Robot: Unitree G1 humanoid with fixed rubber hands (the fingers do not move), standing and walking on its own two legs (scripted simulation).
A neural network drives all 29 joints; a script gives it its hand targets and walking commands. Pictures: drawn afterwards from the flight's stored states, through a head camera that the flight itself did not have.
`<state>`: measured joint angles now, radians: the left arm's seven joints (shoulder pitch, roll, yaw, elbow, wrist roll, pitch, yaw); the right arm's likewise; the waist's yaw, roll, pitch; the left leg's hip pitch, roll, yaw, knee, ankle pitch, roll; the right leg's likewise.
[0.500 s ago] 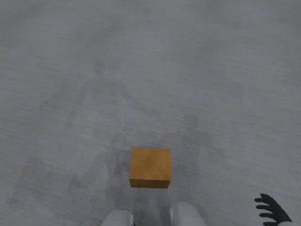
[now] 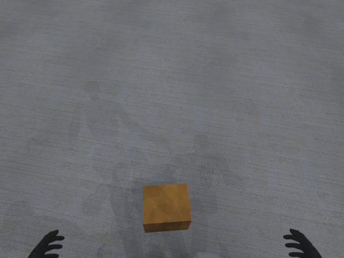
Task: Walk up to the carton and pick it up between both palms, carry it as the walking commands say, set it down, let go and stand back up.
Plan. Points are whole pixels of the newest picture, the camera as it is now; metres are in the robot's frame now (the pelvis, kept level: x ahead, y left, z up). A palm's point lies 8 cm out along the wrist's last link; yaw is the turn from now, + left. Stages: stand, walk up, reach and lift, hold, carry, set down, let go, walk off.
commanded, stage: walk up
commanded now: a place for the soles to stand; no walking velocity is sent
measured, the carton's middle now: (165, 208) +0.43 +0.01 -0.67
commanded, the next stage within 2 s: reach and lift in 1.46 s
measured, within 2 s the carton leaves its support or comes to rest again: neither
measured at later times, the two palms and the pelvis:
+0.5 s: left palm out of the picture +0.11 +0.30 -0.10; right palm (310, 253) +0.14 -0.32 -0.08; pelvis +0.01 -0.01 +0.01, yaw -2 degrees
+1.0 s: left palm out of the picture +0.14 +0.28 -0.09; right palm out of the picture +0.12 -0.34 -0.09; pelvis +0.02 -0.02 +0.02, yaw -2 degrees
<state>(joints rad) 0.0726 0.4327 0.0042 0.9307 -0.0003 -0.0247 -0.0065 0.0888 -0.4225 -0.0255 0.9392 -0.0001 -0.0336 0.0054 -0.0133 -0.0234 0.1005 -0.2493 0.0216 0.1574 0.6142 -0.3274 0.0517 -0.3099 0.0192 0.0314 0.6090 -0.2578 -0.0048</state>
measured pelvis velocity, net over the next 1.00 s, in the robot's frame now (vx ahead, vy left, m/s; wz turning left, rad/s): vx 0.02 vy -0.02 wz -0.03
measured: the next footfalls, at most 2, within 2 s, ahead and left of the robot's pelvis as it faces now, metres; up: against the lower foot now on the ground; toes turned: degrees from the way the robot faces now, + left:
none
